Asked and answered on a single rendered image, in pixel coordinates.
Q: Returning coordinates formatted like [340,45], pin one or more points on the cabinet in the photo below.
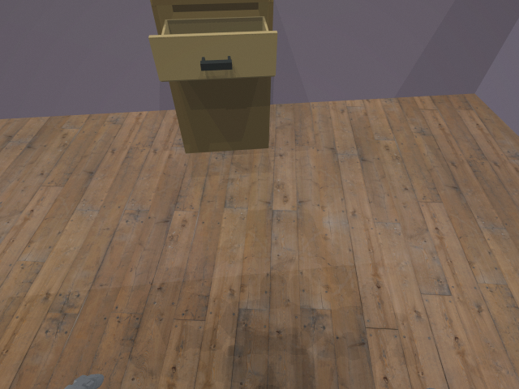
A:
[216,115]

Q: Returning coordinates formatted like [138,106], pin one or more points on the handle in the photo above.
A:
[215,65]

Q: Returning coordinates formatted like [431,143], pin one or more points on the drawer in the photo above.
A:
[177,52]

